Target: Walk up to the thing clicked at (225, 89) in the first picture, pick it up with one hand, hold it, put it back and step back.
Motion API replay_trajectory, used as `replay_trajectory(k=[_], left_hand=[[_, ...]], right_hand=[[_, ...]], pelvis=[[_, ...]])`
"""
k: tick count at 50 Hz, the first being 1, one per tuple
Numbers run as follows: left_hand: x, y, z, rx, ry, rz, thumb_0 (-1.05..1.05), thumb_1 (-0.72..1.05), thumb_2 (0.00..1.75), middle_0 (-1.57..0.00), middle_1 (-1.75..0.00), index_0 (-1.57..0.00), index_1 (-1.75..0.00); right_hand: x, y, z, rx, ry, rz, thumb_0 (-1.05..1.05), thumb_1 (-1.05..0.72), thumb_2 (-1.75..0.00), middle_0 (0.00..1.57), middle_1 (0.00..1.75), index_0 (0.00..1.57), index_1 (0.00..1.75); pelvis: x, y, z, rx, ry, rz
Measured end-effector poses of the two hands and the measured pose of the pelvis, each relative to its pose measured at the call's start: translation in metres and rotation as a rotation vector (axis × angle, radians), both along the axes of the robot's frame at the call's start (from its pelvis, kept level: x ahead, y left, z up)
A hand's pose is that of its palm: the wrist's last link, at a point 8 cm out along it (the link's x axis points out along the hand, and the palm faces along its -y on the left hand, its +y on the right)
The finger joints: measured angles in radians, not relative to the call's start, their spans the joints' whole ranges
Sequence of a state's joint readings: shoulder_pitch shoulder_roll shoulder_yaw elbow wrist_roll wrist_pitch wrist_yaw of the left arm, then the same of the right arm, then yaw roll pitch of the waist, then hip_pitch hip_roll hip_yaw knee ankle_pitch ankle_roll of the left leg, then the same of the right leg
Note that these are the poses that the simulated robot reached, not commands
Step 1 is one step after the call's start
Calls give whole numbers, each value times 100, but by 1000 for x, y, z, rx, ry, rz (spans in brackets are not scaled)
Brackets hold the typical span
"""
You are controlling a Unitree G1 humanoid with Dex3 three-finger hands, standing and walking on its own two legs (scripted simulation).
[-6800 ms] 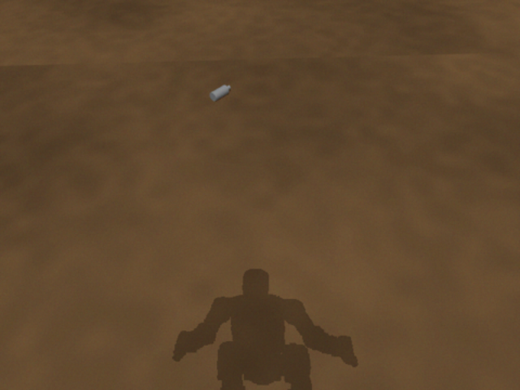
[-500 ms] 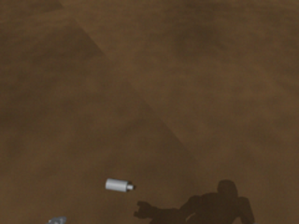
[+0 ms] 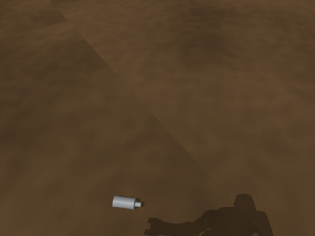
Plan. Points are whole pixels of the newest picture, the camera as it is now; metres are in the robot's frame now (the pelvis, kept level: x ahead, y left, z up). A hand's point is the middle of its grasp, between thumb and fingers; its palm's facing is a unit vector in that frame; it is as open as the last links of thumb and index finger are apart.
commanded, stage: walk up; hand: left
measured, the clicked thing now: (127, 202) +0.42 +0.24 -0.75
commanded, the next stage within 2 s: none
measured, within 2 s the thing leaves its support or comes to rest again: neither
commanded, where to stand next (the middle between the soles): +0.03 +0.02 m, yaw -2 degrees
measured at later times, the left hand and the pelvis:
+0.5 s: hand out of the picture +0.10 +0.26 -0.15, palm faces +0.00 -0.92 -0.39, open 7.3 cm; pelvis -0.01 +0.00 +0.00, yaw +0 degrees
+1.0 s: hand out of the picture +0.02 +0.31 -0.19, palm faces -0.10 -0.95 -0.29, open 7.4 cm; pelvis -0.04 +0.03 -0.02, yaw -3 degrees
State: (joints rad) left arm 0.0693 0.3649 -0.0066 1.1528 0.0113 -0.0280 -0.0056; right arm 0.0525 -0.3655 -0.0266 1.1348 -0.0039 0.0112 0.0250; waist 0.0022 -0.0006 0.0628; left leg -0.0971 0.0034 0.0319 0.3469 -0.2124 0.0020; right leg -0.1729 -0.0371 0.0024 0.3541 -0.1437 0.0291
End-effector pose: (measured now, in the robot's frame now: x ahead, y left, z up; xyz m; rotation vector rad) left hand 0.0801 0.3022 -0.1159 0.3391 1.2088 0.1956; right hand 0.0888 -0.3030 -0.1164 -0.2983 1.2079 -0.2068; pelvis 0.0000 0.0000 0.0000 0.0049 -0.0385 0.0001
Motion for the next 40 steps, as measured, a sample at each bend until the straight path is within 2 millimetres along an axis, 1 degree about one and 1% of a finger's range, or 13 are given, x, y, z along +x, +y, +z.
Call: replay_trajectory(k=[5,11,16,21,25,28,30,33,35,37,40], left_hand=[[-2,-4,-1,-6,11,6,1,91,90,-20,-30,-21,-30],[0,-8,-2,-10,15,4,1,91,90,-20,-30,-21,-30],[5,-9,-1,-11,8,0,1,91,90,-20,-30,-21,-30],[12,-9,0,-8,-10,3,1,91,90,-20,-30,-21,-30],[11,3,1,37,-40,22,0,90,90,-20,-30,-21,-30],[2,22,2,80,-43,8,0,90,90,-20,-30,-21,-30],[-5,37,1,105,-34,-5,0,90,90,-20,-30,-21,-30],[-13,61,-8,116,-30,-26,0,90,90,-20,-30,-21,-30],[-15,76,-19,102,-42,-18,1,90,90,-20,-30,-21,-30],[-20,83,-25,85,-43,3,1,90,90,-20,-30,-21,-30],[-31,84,-30,42,-11,6,1,91,90,-20,-30,-20,-30]], right_hand=[[-11,0,-3,7,32,-11,1,-91,-89,20,30,20,30],[-19,1,-6,14,51,-22,1,-91,-89,20,30,20,30],[-20,1,-7,15,57,-26,1,-91,-89,20,30,20,30],[-17,1,-6,14,51,-25,1,-91,-89,20,30,20,30],[-11,-5,-9,0,50,-12,1,-91,-89,20,30,20,30],[-11,-4,-8,-22,42,5,1,-91,-89,20,30,20,30],[-14,0,-8,-33,33,8,1,-91,-89,20,30,20,30],[-27,12,-10,-56,21,8,1,-91,-89,20,30,20,30],[-43,21,-14,-88,20,17,1,-91,-89,20,30,20,30],[-63,31,-13,-110,48,20,1,-91,-89,20,30,20,30],[-92,36,0,-146,86,-9,1,-90,-89,20,30,20,30]], pelvis=[[2,-2,1,0,1,-1],[3,-3,1,-1,4,-1],[5,-3,1,-1,6,0],[6,-3,0,-1,8,0],[-9,3,-5,-3,8,5],[-24,14,-8,1,11,1],[-33,23,-12,-3,16,7],[-44,38,-20,-9,22,21],[-48,48,-31,2,14,28],[-52,51,-33,16,-1,24],[-53,51,-26,4,0,20]])
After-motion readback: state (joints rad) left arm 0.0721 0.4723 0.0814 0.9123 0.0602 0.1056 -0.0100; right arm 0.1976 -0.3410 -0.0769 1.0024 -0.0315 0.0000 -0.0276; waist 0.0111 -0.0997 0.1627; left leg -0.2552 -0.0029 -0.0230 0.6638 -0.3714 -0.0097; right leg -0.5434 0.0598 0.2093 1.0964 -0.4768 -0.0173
